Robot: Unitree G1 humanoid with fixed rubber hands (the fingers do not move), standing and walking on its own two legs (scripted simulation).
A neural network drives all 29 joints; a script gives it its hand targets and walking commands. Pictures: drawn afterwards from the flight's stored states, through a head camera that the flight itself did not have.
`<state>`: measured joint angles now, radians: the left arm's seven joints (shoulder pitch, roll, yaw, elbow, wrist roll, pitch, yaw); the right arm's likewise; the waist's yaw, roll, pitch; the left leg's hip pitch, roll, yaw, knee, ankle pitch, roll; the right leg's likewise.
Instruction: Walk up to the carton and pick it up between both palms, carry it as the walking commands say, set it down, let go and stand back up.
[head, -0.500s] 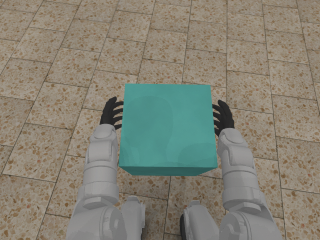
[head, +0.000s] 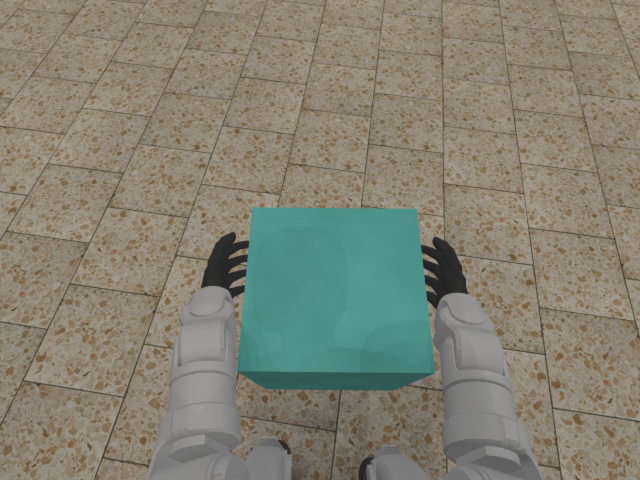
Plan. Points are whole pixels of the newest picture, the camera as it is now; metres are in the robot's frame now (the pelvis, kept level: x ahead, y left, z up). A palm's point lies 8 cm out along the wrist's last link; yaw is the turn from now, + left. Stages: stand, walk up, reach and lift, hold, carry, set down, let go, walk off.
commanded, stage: reach and lift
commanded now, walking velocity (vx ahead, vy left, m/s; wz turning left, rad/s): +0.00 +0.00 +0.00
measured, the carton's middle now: (331, 310) +0.36 +0.00 -0.10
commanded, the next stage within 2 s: hold in 1.94 s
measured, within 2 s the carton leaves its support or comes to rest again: neither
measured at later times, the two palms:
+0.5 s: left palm (206, 285) +0.34 +0.15 +0.04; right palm (478, 282) +0.34 -0.15 +0.05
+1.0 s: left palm (194, 279) +0.33 +0.14 +0.10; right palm (512, 282) +0.32 -0.15 +0.11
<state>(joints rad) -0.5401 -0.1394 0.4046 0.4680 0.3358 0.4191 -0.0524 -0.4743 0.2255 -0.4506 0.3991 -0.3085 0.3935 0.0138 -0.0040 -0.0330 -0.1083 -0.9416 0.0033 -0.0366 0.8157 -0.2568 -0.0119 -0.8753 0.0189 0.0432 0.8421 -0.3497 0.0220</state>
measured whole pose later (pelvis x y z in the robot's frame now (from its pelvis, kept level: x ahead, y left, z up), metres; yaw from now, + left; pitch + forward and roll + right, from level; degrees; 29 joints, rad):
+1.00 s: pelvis +0.02 +0.00 +0.06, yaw +0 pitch -6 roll +0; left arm -0.31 -0.16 0.25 0.25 0.32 0.72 -0.01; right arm -0.31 0.17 -0.27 0.27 -0.29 0.69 0.04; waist -0.02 -0.03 0.04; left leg -0.10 0.00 -0.01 0.34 -0.14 0.00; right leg -0.05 -0.01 0.07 0.37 -0.22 0.02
